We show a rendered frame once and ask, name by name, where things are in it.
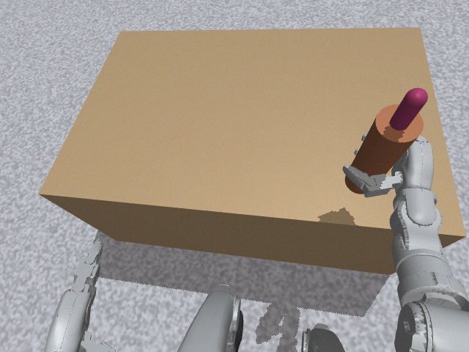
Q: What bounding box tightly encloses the right robot hand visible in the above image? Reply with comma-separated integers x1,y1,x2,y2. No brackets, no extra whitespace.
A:
343,131,434,198

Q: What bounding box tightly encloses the left robot hand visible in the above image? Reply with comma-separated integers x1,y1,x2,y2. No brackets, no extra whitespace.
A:
44,239,116,352

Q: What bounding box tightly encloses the bottle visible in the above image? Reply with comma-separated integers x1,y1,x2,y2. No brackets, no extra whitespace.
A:
345,88,428,194

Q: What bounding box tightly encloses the right robot arm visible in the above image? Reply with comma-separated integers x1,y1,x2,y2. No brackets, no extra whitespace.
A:
390,188,469,352

